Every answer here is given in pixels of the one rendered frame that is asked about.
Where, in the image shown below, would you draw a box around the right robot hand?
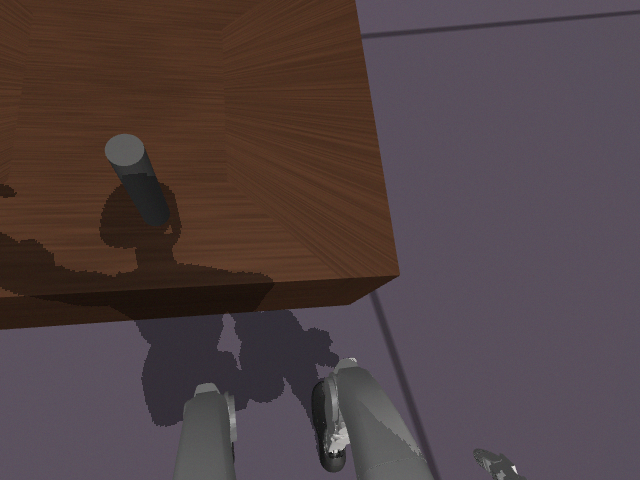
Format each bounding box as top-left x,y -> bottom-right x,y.
473,448 -> 528,480

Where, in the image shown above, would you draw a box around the can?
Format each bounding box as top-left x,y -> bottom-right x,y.
105,134 -> 170,226

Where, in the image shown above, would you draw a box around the right robot foot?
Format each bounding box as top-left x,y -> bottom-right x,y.
311,381 -> 346,473

